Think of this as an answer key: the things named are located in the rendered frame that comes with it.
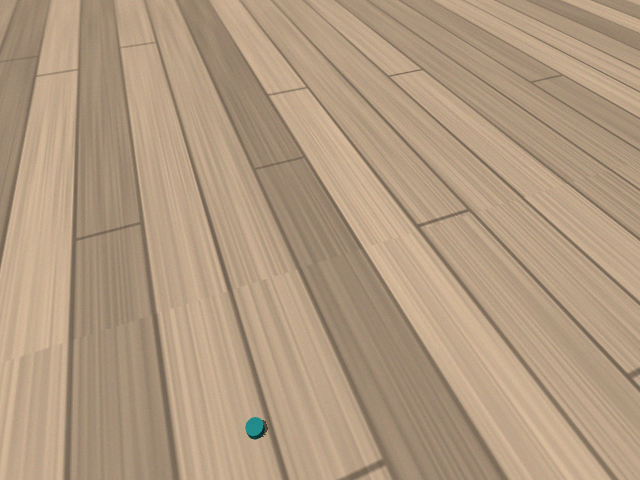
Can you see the tin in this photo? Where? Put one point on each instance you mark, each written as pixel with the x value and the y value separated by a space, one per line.
pixel 255 428

